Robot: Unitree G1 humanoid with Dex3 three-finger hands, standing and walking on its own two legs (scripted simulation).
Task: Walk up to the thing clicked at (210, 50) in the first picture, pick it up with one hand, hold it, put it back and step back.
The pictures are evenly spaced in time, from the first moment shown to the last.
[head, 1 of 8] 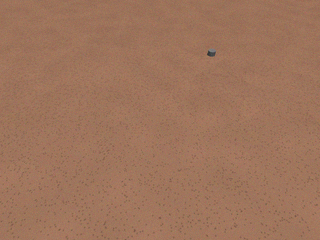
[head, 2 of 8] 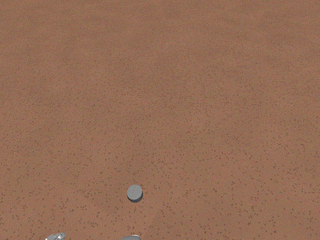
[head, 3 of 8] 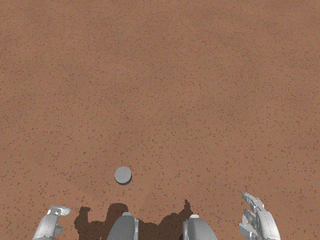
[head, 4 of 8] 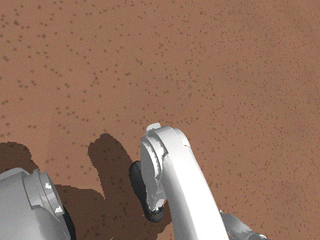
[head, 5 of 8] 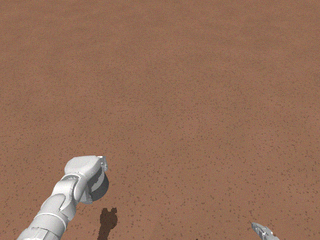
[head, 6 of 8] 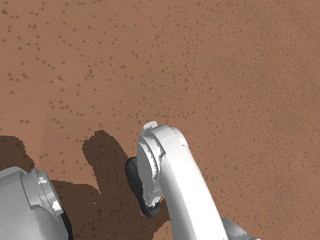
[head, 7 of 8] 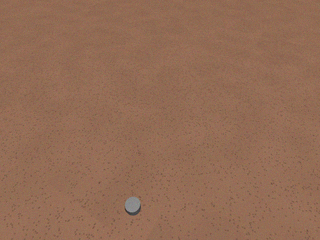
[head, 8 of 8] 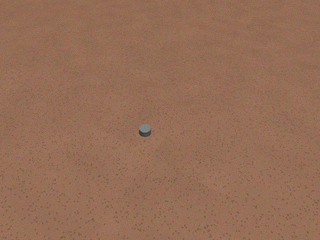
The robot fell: no
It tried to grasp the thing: yes
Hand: left
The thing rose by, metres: 0.67
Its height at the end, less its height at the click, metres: +0.00
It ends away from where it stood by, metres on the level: 0.00
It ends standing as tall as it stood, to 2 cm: yes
